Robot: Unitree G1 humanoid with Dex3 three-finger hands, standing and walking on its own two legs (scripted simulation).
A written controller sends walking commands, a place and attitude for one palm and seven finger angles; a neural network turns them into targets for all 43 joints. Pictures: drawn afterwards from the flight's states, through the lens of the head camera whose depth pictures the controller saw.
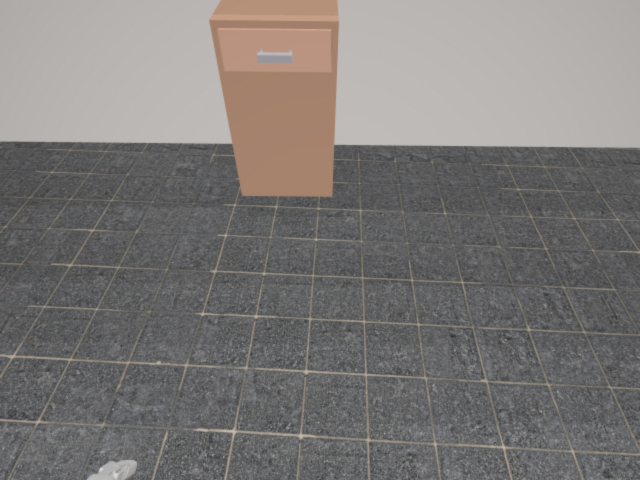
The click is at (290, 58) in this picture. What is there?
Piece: drawer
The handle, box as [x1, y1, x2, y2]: [257, 49, 292, 62]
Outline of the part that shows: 257,53 258,62 291,62 292,60 291,50 289,50 289,52 286,53 263,52 262,49 260,49 260,51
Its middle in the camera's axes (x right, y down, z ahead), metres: -0.16 -0.65 +1.36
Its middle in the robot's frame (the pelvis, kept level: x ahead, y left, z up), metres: +1.44 +0.23 -0.08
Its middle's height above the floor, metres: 0.69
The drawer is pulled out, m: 0.00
